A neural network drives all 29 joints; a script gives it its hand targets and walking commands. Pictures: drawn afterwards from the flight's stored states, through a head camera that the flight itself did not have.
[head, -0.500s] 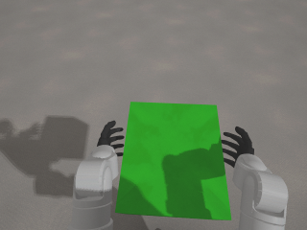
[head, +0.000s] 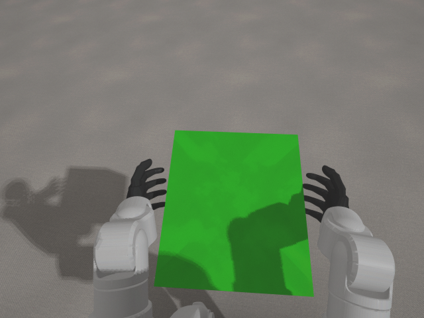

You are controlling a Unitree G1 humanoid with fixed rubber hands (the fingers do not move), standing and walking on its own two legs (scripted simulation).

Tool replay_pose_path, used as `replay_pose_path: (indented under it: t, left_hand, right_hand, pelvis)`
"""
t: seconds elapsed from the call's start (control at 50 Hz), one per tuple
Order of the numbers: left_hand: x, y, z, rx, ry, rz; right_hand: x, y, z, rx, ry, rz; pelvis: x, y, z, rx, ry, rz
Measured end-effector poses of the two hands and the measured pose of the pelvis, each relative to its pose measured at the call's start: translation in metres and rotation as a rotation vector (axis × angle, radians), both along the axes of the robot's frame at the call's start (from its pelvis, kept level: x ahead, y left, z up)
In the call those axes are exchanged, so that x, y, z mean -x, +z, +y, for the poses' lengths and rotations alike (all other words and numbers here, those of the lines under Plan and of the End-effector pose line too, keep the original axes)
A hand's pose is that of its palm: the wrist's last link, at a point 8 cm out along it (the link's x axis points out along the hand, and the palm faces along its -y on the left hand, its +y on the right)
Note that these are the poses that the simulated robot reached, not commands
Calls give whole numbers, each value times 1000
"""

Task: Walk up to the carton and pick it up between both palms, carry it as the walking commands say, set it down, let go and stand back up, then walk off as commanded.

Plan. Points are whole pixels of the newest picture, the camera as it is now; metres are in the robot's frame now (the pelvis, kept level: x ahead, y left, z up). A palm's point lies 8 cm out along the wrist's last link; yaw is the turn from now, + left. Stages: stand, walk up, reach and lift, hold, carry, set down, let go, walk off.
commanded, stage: carry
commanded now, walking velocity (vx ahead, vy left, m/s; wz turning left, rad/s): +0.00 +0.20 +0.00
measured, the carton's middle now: (232, 211) +0.32 +0.00 +0.00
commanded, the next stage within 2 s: none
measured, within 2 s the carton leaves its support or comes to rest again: neither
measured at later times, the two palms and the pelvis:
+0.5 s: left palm out of the picture +0.14 +0.33 +0.10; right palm (215, 284) +0.16 +0.02 +0.11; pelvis -0.12 +0.16 +0.00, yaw +0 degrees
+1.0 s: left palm out of the picture +0.02 +0.50 +0.09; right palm out of the picture +0.03 +0.18 +0.10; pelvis -0.25 +0.33 +0.01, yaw -1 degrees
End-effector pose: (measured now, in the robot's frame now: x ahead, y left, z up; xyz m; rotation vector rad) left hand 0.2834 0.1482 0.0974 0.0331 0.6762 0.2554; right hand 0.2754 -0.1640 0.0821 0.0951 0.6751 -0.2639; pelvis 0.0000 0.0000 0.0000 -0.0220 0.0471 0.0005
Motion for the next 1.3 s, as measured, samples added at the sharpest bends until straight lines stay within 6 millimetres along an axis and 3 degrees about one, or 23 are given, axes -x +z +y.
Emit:
replay_pose_path:
  t: [0.16,0.28,0.4,0.54,0.62,0.7,0.82,1.0,1.14,1.22,1.3]
  left_hand:
    - [42,5,45,47,-6,8]
    - [74,-3,105,114,33,-19]
    - [120,-10,158,120,87,22]
    - [149,5,189,56,74,-37]
    - [169,4,201,29,19,16]
    - [188,-1,218,65,-24,37]
    - [202,1,266,96,-36,-16]
    - [260,-9,347,82,53,46]
    - [293,1,379,28,29,22]
    - [307,3,394,56,-14,33]
    - [311,7,416,76,-56,3]
  right_hand:
    - [42,22,45,49,-1,7]
    - [62,35,105,106,29,-20]
    - [90,32,159,132,95,22]
    - [126,24,188,54,68,-38]
    - [165,12,200,39,24,11]
    - [195,21,217,83,-12,31]
    - [212,33,266,94,-43,-20]
    - [243,19,346,84,45,42]
    - [285,10,377,28,21,13]
    - [313,21,392,71,-9,25]
    - [325,35,415,87,-54,-6]
  pelvis:
    - [34,9,43,-39,34,-5]
    - [67,6,92,-63,32,-16]
    - [94,8,128,-1,24,-13]
    - [137,-1,168,-14,-2,12]
    - [157,3,194,8,3,-10]
    - [173,7,219,-14,10,-24]
    - [201,3,272,-42,21,-22]
    - [250,9,330,4,-9,25]
    - [288,7,371,11,-22,15]
    - [297,12,394,-20,-16,5]
    - [305,12,426,-28,0,6]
